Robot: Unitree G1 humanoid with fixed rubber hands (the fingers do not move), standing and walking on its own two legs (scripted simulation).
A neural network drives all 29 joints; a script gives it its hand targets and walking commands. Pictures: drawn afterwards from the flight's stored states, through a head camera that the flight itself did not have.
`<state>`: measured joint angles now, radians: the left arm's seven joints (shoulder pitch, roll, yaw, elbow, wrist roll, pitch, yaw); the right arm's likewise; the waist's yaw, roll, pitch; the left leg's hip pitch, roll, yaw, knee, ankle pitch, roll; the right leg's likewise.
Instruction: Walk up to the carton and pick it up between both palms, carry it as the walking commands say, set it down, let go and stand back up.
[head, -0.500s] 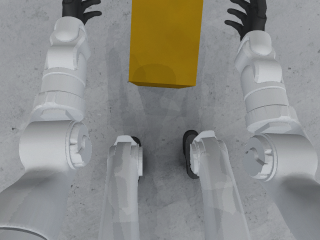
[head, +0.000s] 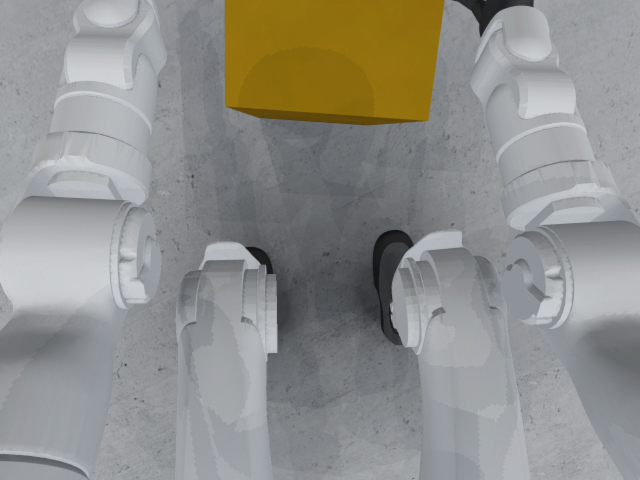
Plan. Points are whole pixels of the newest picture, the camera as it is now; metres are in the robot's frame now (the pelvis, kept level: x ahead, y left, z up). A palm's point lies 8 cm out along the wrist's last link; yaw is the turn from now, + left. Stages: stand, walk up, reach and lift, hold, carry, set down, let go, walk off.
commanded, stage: reach and lift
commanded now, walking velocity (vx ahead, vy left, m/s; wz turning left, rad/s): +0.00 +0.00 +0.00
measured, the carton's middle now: out of the picture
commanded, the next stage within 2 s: none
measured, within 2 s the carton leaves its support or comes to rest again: leaves its support in 1.64 s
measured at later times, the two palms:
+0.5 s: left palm out of the picture +0.56 +0.17 -0.20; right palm (490, 14) +0.53 -0.16 -0.20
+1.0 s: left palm out of the picture +0.56 +0.13 -0.20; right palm (463, 13) +0.53 -0.13 -0.20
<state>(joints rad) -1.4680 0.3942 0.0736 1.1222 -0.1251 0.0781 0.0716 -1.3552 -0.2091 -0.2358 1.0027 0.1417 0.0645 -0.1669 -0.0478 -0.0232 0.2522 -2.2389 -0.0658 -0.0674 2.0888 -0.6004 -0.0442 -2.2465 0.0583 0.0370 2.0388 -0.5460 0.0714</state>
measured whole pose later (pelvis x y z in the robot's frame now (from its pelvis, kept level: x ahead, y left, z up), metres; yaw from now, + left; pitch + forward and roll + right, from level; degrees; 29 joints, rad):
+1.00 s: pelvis -0.01 +0.00 -0.02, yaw -1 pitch +38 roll -3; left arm -1.58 0.30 0.07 1.18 -0.07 0.08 0.11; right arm -1.47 -0.17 -0.24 1.08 0.11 0.05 -0.20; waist -0.03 -0.03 0.37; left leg -2.24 -0.05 -0.07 2.17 -0.61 -0.04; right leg -2.24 0.07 0.03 2.11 -0.54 0.08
